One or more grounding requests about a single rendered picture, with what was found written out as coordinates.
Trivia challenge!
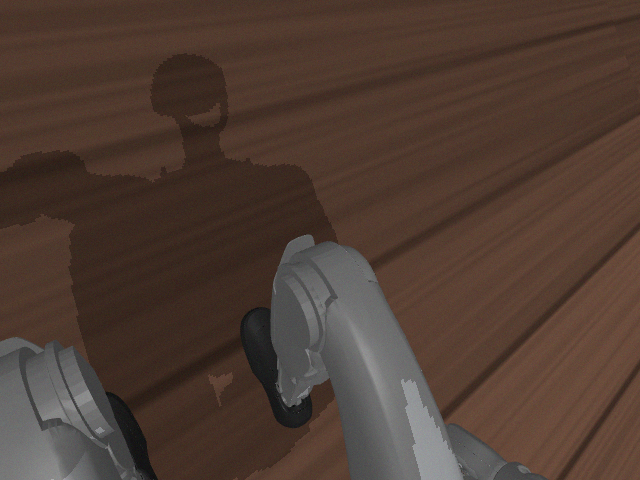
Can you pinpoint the right robot foot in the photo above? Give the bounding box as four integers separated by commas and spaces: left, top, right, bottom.
240, 307, 312, 428

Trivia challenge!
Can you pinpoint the right robot arm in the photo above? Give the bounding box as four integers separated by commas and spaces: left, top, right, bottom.
493, 462, 549, 480

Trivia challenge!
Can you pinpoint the left robot foot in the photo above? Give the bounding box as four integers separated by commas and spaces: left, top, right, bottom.
105, 392, 158, 480

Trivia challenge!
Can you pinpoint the right robot hand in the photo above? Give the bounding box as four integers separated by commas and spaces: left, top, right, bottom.
445, 423, 508, 480

